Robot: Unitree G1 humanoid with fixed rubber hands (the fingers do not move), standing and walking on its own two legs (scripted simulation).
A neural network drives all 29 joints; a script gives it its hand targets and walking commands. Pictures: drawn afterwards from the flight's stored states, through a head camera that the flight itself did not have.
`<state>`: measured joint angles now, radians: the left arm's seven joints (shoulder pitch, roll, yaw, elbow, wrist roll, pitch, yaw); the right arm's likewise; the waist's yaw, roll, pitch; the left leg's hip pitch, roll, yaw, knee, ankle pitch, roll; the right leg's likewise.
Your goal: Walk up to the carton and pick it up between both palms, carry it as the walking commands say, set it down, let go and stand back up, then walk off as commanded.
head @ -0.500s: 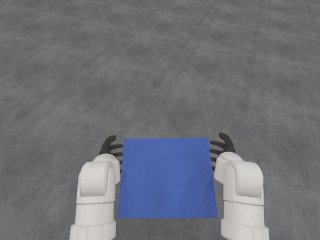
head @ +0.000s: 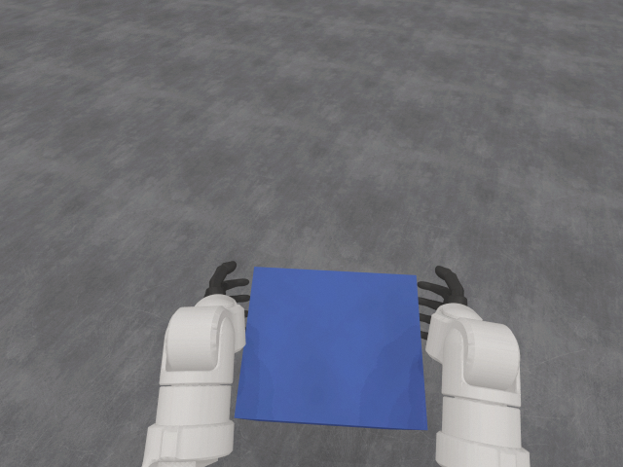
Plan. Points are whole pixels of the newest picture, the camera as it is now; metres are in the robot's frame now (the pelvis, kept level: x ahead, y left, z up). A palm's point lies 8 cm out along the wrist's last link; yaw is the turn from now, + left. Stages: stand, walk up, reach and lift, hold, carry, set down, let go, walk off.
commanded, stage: carry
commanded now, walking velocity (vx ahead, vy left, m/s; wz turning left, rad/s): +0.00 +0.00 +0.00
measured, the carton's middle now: (328, 355) +0.29 -0.02 -0.03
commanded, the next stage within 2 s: none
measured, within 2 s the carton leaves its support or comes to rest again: neither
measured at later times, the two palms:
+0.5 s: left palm (238, 365) +0.24 +0.08 +0.06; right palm (488, 384) +0.22 -0.19 +0.05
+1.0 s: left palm (208, 455) +0.16 +0.11 +0.05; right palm (497, 446) +0.16 -0.18 +0.05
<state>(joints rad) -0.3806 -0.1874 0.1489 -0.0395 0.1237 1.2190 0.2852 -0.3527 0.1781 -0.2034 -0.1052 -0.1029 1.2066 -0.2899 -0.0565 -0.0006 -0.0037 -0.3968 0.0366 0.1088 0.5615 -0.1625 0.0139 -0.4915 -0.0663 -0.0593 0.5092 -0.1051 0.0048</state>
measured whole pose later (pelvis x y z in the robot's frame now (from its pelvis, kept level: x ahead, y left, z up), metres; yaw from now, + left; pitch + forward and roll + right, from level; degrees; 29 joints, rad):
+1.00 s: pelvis -0.11 -0.02 +0.01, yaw -2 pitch -1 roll +1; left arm -0.16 -0.13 0.10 0.14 0.18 0.89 0.10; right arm -0.21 0.14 -0.16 0.16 -0.21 0.85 -0.06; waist 0.00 0.00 -0.12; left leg -0.33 0.01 0.11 0.56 -0.28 0.01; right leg -0.44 -0.06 -0.14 0.48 -0.14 -0.02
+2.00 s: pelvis -0.24 -0.06 -0.01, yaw -6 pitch +2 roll -1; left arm -0.18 -0.14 0.10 0.14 0.14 0.85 0.12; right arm -0.17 0.14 -0.15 0.08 -0.15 0.86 -0.13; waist -0.01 0.05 -0.02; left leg -0.44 0.04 0.07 0.71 -0.27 0.03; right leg -0.42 0.00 -0.04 0.64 -0.28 0.00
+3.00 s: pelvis -0.39 -0.08 +0.00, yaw +0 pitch +1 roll +0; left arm -0.20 -0.14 0.11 0.21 0.13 0.75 0.24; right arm -0.23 0.14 -0.13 0.21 -0.18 0.73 -0.13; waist 0.02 0.02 -0.03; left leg -0.54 0.03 0.07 0.91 -0.38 0.01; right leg -0.47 -0.02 -0.11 0.63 -0.19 -0.06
